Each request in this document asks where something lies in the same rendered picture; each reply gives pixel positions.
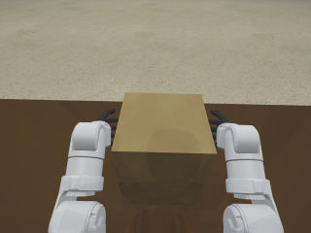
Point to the robot right hand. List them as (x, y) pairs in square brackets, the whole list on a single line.
[(217, 122)]

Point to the robot right forearm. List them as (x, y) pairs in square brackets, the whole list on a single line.
[(244, 164)]

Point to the carton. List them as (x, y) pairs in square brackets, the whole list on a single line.
[(163, 149)]

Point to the robot left forearm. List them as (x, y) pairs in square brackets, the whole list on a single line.
[(85, 162)]

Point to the robot left upper arm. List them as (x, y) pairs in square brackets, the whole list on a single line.
[(79, 217)]

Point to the robot left hand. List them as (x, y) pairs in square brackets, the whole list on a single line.
[(109, 120)]

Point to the robot right upper arm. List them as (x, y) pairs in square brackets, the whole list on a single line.
[(251, 218)]

